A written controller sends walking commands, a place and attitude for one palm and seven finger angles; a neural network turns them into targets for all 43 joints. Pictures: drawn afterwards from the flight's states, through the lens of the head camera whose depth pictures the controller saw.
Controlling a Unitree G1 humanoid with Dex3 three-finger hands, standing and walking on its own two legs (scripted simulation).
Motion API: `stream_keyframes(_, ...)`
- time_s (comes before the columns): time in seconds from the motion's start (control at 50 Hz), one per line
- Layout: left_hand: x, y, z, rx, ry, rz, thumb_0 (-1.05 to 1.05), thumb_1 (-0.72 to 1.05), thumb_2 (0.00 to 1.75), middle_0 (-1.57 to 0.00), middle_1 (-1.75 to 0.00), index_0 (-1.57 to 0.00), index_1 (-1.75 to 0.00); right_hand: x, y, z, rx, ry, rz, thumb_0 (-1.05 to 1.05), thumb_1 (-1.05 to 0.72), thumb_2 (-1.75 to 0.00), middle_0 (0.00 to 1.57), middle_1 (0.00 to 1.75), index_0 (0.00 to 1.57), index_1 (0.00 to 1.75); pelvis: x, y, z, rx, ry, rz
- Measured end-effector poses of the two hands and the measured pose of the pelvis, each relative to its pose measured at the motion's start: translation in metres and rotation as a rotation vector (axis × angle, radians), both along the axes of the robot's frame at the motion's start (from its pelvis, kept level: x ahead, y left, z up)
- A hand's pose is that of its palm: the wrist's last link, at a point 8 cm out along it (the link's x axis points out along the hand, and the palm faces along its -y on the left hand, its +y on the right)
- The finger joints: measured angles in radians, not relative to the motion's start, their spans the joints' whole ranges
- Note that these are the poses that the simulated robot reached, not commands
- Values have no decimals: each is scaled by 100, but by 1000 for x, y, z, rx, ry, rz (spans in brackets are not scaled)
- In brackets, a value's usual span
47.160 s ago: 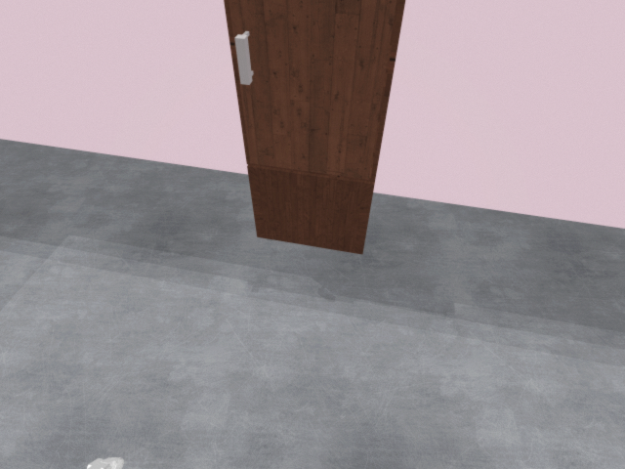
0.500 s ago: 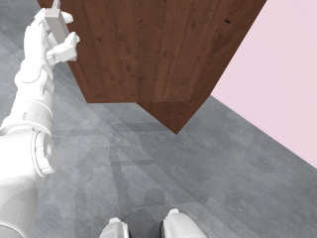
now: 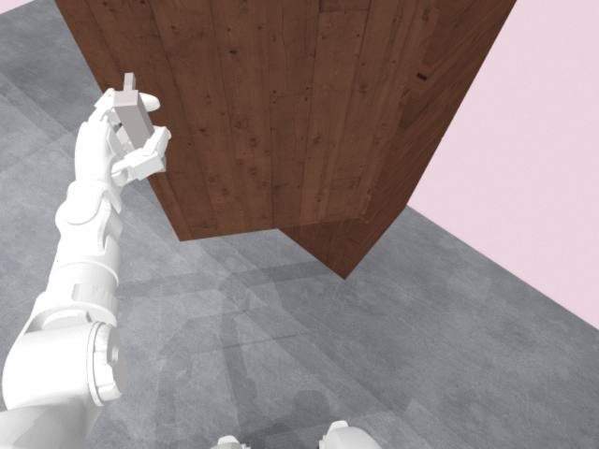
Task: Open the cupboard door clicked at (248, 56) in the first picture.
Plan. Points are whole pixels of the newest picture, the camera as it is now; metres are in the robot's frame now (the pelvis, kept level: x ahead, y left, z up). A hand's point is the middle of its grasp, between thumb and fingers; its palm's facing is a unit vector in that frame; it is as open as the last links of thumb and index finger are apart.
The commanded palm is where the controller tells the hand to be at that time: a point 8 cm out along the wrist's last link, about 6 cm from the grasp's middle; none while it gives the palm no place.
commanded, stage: pull the door open along its arc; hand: left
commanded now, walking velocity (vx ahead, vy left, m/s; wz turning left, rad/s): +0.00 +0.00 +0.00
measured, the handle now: (143, 124) +0.55 +0.16 +0.09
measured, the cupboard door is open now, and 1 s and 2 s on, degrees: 50 83 84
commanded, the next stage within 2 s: open thumb and fingers to let go in 0.74 s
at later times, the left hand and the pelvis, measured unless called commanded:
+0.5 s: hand (229, 270) +0.31 +0.05 +0.10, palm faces +0.31 -0.95 +0.03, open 6.9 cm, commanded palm +0.25 +0.13 +0.09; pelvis +0.00 -0.03 +0.02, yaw +2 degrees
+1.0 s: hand (248, 278) +0.30 +0.03 +0.09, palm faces +0.35 -0.94 +0.00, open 6.8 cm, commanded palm +0.26 +0.08 +0.09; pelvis -0.03 -0.05 +0.01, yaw +5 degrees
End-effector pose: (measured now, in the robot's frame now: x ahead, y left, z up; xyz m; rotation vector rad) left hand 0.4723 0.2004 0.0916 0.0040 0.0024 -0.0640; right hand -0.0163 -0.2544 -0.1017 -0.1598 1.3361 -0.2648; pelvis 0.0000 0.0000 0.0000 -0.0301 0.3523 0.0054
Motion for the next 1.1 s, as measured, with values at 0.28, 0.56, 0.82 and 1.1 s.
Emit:
stream_keyframes(0.28,-129,-55,-2,-70,-27,237,1,61,70,-32,-131,-33,-126,129,11,15,76,-362,158,0,-91,-90,20,30,20,30,4,-6,14,26,-126,-1)
stream_keyframes(0.56,-204,-114,4,-28,18,388,2,58,68,-33,-127,-33,-131,196,16,39,97,-535,269,0,-91,-90,20,30,20,30,-2,-37,19,54,-237,43)
stream_keyframes(0.82,-209,-129,3,5,-15,437,1,62,77,-31,-131,-30,-131,161,-14,6,80,-416,289,1,-91,-90,20,30,20,30,-17,-53,12,70,-228,83)
stream_keyframes(1.1,-204,-125,2,-7,-15,415,1,44,70,-34,-129,-34,-130,134,-13,3,80,-408,267,1,-91,-90,20,30,20,30,-29,-49,13,67,-229,76)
